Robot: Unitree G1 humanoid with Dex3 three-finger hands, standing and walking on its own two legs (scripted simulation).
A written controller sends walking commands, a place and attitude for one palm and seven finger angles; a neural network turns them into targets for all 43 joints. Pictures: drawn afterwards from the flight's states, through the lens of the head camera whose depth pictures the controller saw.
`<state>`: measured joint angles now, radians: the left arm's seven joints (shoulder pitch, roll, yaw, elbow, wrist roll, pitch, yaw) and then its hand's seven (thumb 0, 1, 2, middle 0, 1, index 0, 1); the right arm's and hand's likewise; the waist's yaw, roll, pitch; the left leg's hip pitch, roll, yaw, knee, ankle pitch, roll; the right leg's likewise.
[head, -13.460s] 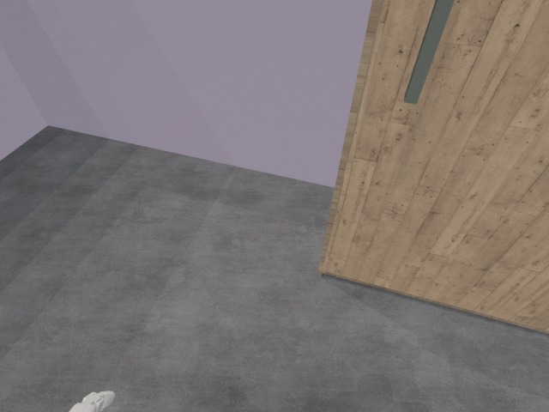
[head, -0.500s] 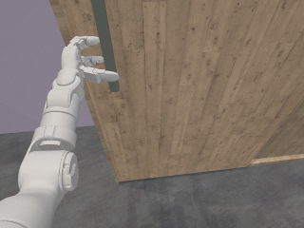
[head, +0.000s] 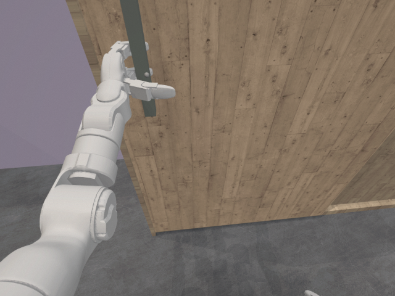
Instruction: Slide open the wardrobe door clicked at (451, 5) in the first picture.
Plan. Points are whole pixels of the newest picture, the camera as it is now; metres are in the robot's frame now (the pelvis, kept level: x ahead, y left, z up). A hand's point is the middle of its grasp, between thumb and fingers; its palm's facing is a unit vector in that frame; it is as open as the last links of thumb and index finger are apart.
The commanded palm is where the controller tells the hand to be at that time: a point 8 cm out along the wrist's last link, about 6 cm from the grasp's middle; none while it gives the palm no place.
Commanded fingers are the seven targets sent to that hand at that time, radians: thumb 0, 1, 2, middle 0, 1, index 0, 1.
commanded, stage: slide the fingers in behind the handle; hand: left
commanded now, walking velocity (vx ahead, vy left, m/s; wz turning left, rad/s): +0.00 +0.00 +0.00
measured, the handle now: (140, 49) +0.53 +0.12 +0.25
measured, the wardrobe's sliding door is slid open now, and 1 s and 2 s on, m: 0.00 0.00 0.00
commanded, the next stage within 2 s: grip the handle and tug to test in 0.90 s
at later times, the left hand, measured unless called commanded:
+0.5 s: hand (152, 76) +0.47 +0.09 +0.23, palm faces +0.14 -0.99 +0.00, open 14.1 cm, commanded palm +0.44 +0.14 +0.22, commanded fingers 0.00 -0.50 0.30 -0.30 -1.20 -0.30 -1.20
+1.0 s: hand (152, 76) +0.47 +0.09 +0.23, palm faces +0.13 -0.99 +0.00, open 14.1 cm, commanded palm +0.44 +0.14 +0.22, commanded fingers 0.00 -0.45 0.32 -0.31 -1.21 -0.31 -1.21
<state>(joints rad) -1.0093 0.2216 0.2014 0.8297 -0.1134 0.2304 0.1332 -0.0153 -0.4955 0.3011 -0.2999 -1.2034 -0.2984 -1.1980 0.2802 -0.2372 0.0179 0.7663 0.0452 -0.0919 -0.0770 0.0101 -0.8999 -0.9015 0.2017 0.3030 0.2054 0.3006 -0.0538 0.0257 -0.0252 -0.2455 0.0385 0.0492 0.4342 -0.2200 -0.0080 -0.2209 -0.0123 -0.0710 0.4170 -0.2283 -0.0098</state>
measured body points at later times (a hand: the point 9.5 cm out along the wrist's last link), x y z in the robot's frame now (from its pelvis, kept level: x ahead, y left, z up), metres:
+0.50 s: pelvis +0.00 -0.01 +0.00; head +0.00 -0.02 +0.45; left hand +0.45 +0.15 +0.23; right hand +0.11 -0.26 -0.12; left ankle +0.00 +0.12 -0.74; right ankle -0.01 -0.11 -0.74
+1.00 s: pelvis +0.01 +0.00 +0.00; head +0.01 -0.02 +0.45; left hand +0.45 +0.15 +0.23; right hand +0.12 -0.25 -0.12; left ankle +0.00 +0.12 -0.74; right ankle -0.01 -0.11 -0.74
